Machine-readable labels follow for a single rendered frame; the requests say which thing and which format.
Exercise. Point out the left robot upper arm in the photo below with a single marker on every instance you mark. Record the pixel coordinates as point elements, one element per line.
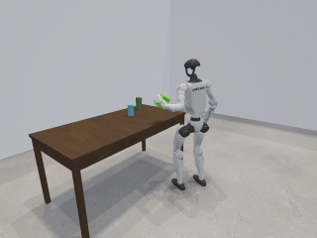
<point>181,96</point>

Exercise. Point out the left robot hand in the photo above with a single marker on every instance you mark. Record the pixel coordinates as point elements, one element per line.
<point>157,99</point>

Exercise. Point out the right robot thigh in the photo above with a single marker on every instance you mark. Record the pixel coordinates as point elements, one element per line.
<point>197,140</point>

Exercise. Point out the right robot upper arm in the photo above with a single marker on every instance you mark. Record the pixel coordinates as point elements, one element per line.
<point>210,92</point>

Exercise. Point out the robot left forearm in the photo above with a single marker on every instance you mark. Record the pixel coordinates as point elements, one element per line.
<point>168,106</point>

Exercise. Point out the table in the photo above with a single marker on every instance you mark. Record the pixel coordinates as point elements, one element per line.
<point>83,143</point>

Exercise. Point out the robot right forearm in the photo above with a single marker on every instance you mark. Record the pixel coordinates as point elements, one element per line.
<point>210,110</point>

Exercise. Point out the robot head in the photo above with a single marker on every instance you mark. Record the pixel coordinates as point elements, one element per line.
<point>192,63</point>

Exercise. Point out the sponge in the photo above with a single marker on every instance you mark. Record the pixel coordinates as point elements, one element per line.
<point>164,98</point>

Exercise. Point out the right robot hand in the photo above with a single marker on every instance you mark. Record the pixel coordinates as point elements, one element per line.
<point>203,117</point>

